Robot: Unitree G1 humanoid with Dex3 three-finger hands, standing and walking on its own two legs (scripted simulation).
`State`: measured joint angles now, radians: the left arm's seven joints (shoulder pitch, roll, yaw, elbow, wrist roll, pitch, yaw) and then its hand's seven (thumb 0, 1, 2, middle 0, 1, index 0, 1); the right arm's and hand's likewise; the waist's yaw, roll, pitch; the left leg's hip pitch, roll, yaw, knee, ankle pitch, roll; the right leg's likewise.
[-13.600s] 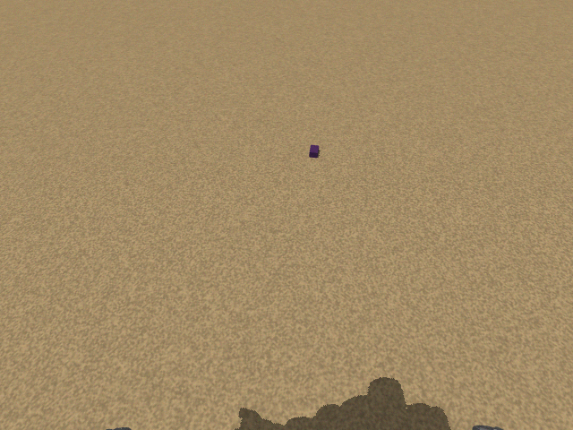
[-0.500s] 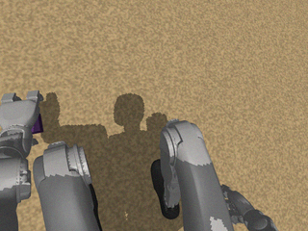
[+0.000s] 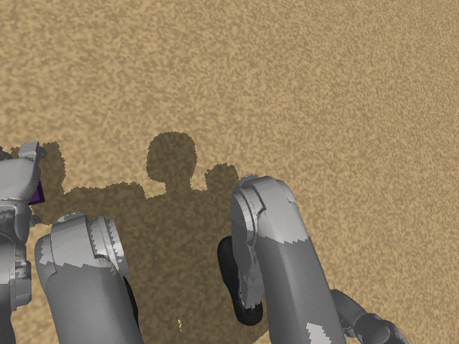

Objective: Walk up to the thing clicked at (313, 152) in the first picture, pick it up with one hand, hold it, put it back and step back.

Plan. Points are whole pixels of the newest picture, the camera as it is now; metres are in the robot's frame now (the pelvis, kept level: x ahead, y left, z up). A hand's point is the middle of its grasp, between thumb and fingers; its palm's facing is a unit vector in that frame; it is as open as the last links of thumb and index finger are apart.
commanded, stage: rest palm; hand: left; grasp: from above
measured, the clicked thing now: (25, 188) +0.39 +0.30 -0.27
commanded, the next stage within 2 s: close in 1.04 s
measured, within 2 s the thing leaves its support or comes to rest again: neither
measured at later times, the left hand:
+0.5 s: hand (24, 196) +0.37 +0.29 -0.24, palm faces -0.46 -0.11 -0.88, open 12.7 cm
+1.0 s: hand (24, 192) +0.38 +0.29 -0.24, palm faces -0.46 -0.11 -0.88, open 12.8 cm
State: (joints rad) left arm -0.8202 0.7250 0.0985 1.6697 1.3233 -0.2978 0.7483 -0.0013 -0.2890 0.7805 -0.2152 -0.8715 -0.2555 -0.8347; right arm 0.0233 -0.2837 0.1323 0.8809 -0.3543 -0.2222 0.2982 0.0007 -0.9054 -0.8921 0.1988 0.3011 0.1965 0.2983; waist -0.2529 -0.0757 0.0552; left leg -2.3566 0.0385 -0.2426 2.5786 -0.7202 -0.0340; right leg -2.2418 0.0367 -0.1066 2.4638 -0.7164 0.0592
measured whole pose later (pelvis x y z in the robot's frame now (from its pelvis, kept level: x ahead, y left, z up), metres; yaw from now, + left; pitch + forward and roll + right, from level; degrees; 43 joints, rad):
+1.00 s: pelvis +0.00 +0.00 +0.00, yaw -2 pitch +26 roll -12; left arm -0.87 0.78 0.03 1.72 1.26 -0.25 0.75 0.00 -0.29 0.79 -0.23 -0.90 -0.26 -0.88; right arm 0.01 -0.31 0.19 0.85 -0.33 -0.31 0.35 0.00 -0.91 -0.90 0.20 0.30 0.19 0.30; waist -0.27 -0.11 0.10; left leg -2.34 0.04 -0.28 2.58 -0.72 -0.03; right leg -2.21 0.05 -0.14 2.43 -0.70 0.07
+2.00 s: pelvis -0.01 +0.00 +0.01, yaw -2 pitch +25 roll -13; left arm -0.86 0.81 0.03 1.70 1.24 -0.24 0.77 0.00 0.07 0.59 -0.46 -0.76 -0.52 -0.70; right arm -0.01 -0.33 0.22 0.81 -0.32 -0.33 0.35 0.00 -0.90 -0.89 0.20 0.30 0.20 0.30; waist -0.28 -0.13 0.13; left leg -2.32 0.04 -0.29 2.57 -0.72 -0.03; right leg -2.19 0.06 -0.15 2.42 -0.69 0.07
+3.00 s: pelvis -0.01 +0.01 +0.01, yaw -3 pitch +25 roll -13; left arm -0.86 0.82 0.04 1.70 1.25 -0.25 0.76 -0.02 0.26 0.32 -0.68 -0.50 -0.85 -0.48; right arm 0.01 -0.33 0.23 0.78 -0.33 -0.32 0.33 0.00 -0.90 -0.89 0.20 0.30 0.20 0.30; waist -0.29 -0.12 0.13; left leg -2.32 0.04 -0.29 2.57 -0.71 -0.02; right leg -2.19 0.06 -0.14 2.41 -0.68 0.08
